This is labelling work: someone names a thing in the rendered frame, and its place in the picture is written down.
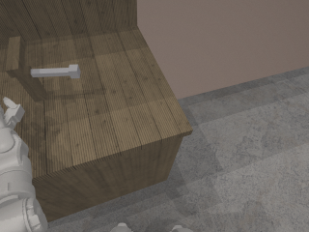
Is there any robot left forearm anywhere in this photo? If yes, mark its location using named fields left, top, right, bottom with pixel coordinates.
left=0, top=128, right=36, bottom=208

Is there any counter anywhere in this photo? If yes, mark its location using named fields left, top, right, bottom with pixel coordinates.
left=0, top=0, right=193, bottom=222

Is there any robot shin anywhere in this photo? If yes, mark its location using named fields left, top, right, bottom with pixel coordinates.
left=117, top=222, right=127, bottom=227
left=172, top=225, right=183, bottom=230

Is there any tap lever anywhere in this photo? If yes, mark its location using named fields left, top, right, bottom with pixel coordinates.
left=30, top=64, right=81, bottom=79

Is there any left robot shin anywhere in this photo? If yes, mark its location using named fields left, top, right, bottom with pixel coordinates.
left=117, top=222, right=127, bottom=227

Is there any right robot shin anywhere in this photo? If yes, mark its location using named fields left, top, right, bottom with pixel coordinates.
left=172, top=225, right=183, bottom=230

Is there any robot left hand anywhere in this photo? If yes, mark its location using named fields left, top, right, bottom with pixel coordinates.
left=0, top=97, right=25, bottom=130

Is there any left robot upper arm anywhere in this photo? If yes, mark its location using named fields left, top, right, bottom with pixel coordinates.
left=0, top=197, right=48, bottom=232

